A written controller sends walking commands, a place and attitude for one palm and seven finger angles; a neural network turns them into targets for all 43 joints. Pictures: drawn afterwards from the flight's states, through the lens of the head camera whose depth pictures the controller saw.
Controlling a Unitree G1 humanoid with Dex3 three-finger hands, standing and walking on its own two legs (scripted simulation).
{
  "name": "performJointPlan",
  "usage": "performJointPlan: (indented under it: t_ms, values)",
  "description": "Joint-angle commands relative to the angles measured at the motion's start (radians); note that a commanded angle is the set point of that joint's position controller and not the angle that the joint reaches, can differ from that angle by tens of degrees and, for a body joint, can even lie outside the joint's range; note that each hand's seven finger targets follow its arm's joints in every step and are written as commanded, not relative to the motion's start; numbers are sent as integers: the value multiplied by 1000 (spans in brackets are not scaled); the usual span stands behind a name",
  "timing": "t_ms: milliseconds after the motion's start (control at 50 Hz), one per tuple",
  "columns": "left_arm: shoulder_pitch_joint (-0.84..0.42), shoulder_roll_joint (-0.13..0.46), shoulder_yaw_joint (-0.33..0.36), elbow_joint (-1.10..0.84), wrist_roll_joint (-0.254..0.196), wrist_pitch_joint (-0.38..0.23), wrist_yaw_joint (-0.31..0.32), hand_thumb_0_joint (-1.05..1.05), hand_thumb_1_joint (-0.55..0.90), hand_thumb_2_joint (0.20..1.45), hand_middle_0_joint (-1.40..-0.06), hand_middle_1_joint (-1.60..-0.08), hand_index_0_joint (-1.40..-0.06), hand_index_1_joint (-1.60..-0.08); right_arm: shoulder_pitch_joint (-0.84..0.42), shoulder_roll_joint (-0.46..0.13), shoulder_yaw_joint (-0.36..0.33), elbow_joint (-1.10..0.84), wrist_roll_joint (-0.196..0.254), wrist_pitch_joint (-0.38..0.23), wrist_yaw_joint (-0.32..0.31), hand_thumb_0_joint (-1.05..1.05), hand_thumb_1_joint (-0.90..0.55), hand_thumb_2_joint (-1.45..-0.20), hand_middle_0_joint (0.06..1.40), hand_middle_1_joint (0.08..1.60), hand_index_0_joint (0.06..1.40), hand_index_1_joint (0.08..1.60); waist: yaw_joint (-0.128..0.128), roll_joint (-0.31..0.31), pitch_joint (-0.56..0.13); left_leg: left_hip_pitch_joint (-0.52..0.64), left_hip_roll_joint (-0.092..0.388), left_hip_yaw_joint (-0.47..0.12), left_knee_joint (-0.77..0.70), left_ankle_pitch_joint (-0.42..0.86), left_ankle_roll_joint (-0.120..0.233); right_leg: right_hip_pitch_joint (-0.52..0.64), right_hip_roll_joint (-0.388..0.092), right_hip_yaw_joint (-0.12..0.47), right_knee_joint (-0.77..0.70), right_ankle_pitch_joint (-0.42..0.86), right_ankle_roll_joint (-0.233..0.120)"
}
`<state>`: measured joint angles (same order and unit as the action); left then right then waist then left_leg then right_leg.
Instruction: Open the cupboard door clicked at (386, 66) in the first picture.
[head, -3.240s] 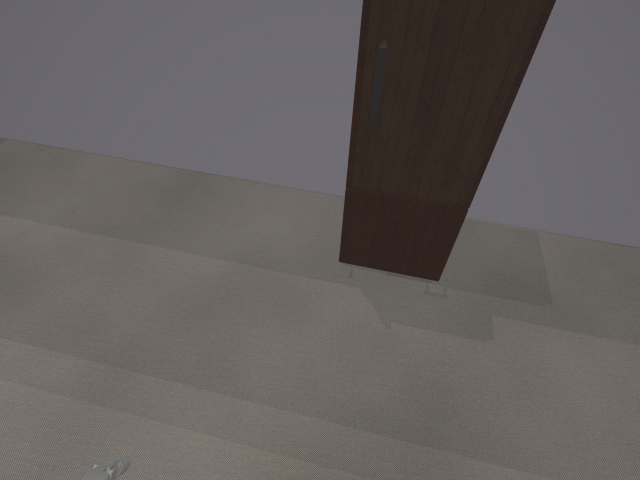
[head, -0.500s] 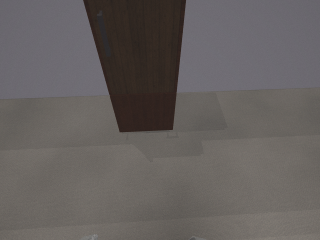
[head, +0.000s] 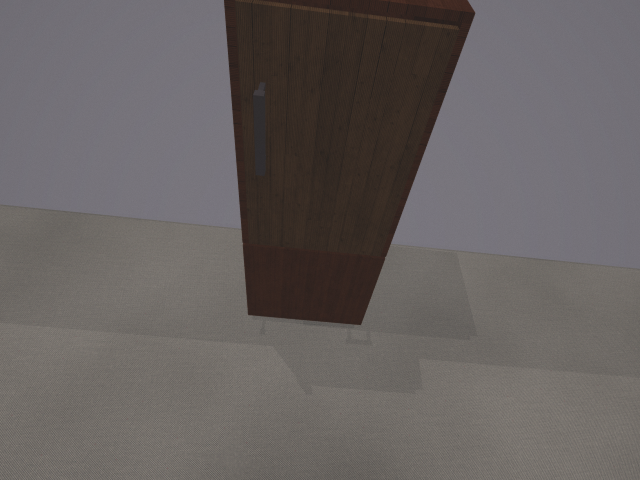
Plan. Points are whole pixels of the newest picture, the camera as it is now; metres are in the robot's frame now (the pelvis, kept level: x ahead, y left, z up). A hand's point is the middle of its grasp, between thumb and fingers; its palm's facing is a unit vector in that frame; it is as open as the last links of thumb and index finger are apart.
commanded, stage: take the last steps up to it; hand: left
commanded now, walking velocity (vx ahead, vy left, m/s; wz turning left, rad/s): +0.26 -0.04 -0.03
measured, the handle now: (261, 131) +0.71 +0.18 +0.03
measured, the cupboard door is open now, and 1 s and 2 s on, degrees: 0 0 0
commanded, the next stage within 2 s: come to a stop and stand still in 0.28 s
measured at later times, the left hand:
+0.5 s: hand (259, 401) +0.26 +0.10 -0.17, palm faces -0.02 -0.98 -0.20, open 7.4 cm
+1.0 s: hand out of the picture +0.14 +0.19 -0.18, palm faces +0.12 -0.97 -0.23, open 7.4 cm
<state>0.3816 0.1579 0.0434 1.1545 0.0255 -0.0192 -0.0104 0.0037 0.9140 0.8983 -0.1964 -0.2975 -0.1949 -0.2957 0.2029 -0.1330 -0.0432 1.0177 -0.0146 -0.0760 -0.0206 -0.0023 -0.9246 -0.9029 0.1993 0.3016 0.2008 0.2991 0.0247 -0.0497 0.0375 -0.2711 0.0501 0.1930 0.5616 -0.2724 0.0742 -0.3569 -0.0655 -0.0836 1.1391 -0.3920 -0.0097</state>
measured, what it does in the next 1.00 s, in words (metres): walks ahead: right foot, then left foot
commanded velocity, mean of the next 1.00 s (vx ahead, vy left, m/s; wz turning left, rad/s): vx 0.01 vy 0.02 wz -0.01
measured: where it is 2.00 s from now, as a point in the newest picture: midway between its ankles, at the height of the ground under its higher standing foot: outside the picture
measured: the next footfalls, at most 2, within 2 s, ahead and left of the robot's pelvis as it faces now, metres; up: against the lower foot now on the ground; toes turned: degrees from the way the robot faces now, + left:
right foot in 0.42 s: +0.27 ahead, -0.14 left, +0.00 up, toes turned -8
left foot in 0.98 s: +0.13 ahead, +0.10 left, +0.00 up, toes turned +3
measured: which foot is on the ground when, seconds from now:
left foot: down 0.00-0.44, up 0.46-0.96, down 0.98-1.00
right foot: up 0.00-0.40, down 0.42-0.98, up 1.00-1.00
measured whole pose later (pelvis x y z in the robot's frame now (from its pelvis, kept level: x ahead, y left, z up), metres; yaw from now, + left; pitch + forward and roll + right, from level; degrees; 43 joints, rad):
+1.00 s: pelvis +0.13 -0.02 +0.00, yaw +1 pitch +0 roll -1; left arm 0.25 0.22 0.06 1.05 0.02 0.04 0.03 0.00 0.91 0.90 -0.20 -0.30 -0.20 -0.30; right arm 0.20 -0.20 -0.04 1.01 -0.02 0.01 -0.01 0.00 -0.91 -0.90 0.20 0.30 0.20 0.30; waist 0.04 -0.02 0.00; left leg -0.18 0.03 0.03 0.52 -0.37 -0.01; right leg -0.40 -0.06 -0.14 0.52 -0.19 -0.01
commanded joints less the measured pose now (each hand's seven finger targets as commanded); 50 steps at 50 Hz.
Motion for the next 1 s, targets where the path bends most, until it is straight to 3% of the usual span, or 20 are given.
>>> performJointPlan:
  t_ms: [0, 60, 160, 240, 320, 340, 380, 400, 420, 440, 460, 520, 540, 660, 720, 860, 920, 940, 960, 980]
  values:
    - [17, 23, 19, -63, 7, -10, 2, 0, 900, 900, -200, -300, -200, -300, 159, -110, -9, 32, -1, -12, -11, 0, -900, -900, 200, 300, 200, 300, -19, 124, 11, 138, 240, -215, -363, 277, 30, -199, -59, 57, 51, 148, 18]
    - [7, 20, 24, -66, 7, 6, 5, 0, 900, 900, -200, -300, -200, -300, 195, -96, -7, 52, 1, -17, -15, 0, -900, -900, 200, 300, 200, 300, -11, 128, 9, 168, 222, -168, -365, 415, 17, -229, -53, 54, 15, 205, 31]
    - [-115, 29, 25, -112, 4, 15, 0, 0, 900, 900, -200, -300, -200, -300, 252, -97, -9, 86, -3, -12, -18, 0, -900, -900, 200, 300, 200, 300, -25, 138, 74, 215, 234, -168, -374, 430, 70, -303, -67, 38, -131, 228, 39]
    - [-231, 25, 15, -152, -1, 10, -1, 0, 900, 900, -200, -300, -200, -300, 307, -98, -11, 116, -11, -1, -16, 0, -900, -900, 200, 300, 200, 300, -64, 145, 114, 222, 239, -160, -354, 429, 94, -253, -56, 0, -331, 193, 23]
    - [-259, 16, 12, -165, -1, 1, 2, 0, 900, 900, -200, -300, -200, -300, 317, -104, -15, 135, -18, 12, -17, 0, -900, -900, 200, 300, 200, 300, -70, 161, 117, 207, 246, -153, -291, 428, 85, -137, -18, -31, -471, 148, -7]
    - [-237, 26, 16, -165, -1, -3, 4, 0, 900, 900, -200, -300, -200, -300, 312, -100, -14, 136, -18, 15, -17, 0, -900, -900, 200, 300, 200, 300, -56, 145, 115, 183, 248, -152, -253, 439, 77, -77, -5, -39, -508, 148, -13]
    - [-49, 59, 24, -108, 4, -22, 12, 0, 900, 900, -200, -300, -200, -300, 289, -95, -9, 137, -6, 17, -16, 0, -900, -900, 200, 300, 200, 300, 34, 68, 4, 124, 177, -97, -32, 451, 22, 206, 15, -34, -649, 297, -21]
    - [49, 124, 37, -79, 9, -40, 26, 0, 900, 900, -200, -300, -200, -300, 314, -60, -3, 129, 4, 15, -10, 0, -900, -900, 200, 300, 200, 300, 58, -64, -109, -26, 95, -55, 177, 248, -31, 424, -143, 138, -653, 571, -65]
    - [100, 198, 46, -70, -4, -47, 35, 0, 900, 900, -200, -300, -200, -300, 361, -26, 6, 114, 16, 20, -11, 0, -900, -900, 200, 300, 200, 300, 29, -211, -223, -99, -24, -56, 397, -288, -80, 510, -370, 377, -707, 999, -164]
    - [43, 194, 33, -93, -17, -40, 42, 0, 900, 900, -200, -300, -200, -300, 356, -53, 1, 110, 20, 43, -23, 0, -900, -900, 200, 300, 200, 300, 6, -82, -217, -28, 4, -167, 458, -346, -79, 390, -382, 329, -729, 1135, -210]
    - [-41, 182, 35, -105, -13, -37, 49, 0, 900, 900, -200, -300, -200, -300, 337, -30, -2, 118, 22, 55, -21, 0, -900, -900, 200, 300, 200, 300, -9, -103, -182, -28, 15, -176, 492, -322, -83, 306, -363, 298, -741, 1092, -221]
    - [-142, 126, 24, -139, -8, -12, 65, 0, 900, 900, -200, -300, -200, -300, 239, -16, -6, 107, 15, 97, -22, 0, -900, -900, 200, 300, 200, 300, -19, -10, -49, -81, 28, -207, 525, -262, -96, 134, -317, 208, -773, 935, -202]
    - [-146, 122, 31, -141, -6, -6, 70, 0, 900, 900, -200, -300, -200, -300, 228, -11, -12, 100, 13, 109, -18, 0, -900, -900, 200, 300, 200, 300, -20, 28, -50, -93, 19, -204, 522, -243, -100, 128, -308, 185, -780, 903, -192]
    - [-160, 151, 49, -175, -4, 6, 71, 0, 900, 900, -200, -300, -200, -300, 144, -71, -40, 30, -7, 149, 2, 0, -900, -900, 200, 300, 200, 300, -18, -54, -95, -192, -10, -225, 605, -127, -138, 151, -284, 142, -800, 781, -167]
    - [-178, 167, 52, -195, 0, 14, 65, 0, 900, 900, -200, -300, -200, -300, 105, -102, -45, 1, -12, 153, 9, 0, -900, -900, 200, 300, 200, 300, -20, -98, -98, -198, -11, -225, 586, -92, -143, 144, -271, 148, -836, 549, -152]
    - [-184, 217, 54, -207, 22, 32, 50, 0, 900, 900, -200, -300, -200, -300, 68, -101, -23, -39, -1, 116, 26, 0, -900, -900, 200, 300, 200, 300, -6, -154, -55, 1, -19, -139, 189, -177, -104, 16, -232, 209, -969, -84, -121]
    - [-184, 192, 40, -180, 3, 41, 44, 0, 900, 900, -200, -300, -200, -300, 228, -100, -9, 23, -1, 90, 16, 0, -900, -900, 200, 300, 200, 300, -70, -53, -82, 254, -41, -115, -187, -51, -85, -67, -132, 133, -875, -158, -35]
    - [-157, 139, 25, -179, -10, 41, 39, 0, 900, 900, -200, -300, -200, -300, 228, -149, -16, 21, -8, 77, 10, 0, -900, -900, 200, 300, 200, 300, -66, 155, -52, 212, 69, -280, -325, -158, -71, -104, -56, 76, -692, -132, 0]
    - [-134, 68, 13, -184, -21, 44, 36, 0, 900, 900, -200, -300, -200, -300, 160, -215, -22, -9, -18, 73, 3, 0, -900, -900, 200, 300, 200, 300, -49, 394, 38, 40, 264, -542, -479, -388, -25, -163, 25, 9, -521, -71, 34]
    - [-162, 87, 15, -183, -13, 50, 32, 0, 900, 900, -200, -300, -200, -300, 66, -230, -15, -46, -21, 81, -5, 0, -900, -900, 200, 300, 200, 300, -34, 318, 135, -145, 330, -602, -545, -443, 25, -126, 11, 92, -434, -22, 23]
